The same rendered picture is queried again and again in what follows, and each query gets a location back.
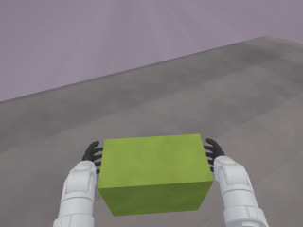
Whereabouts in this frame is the left robot hand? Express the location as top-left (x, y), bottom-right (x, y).
top-left (82, 141), bottom-right (103, 174)

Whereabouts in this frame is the carton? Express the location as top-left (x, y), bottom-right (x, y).
top-left (98, 133), bottom-right (214, 217)

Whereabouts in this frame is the right robot hand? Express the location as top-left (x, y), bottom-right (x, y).
top-left (204, 138), bottom-right (225, 172)

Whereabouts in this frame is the left robot forearm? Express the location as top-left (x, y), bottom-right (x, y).
top-left (53, 160), bottom-right (97, 227)

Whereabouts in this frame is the right robot forearm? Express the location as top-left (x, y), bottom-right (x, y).
top-left (213, 155), bottom-right (269, 227)

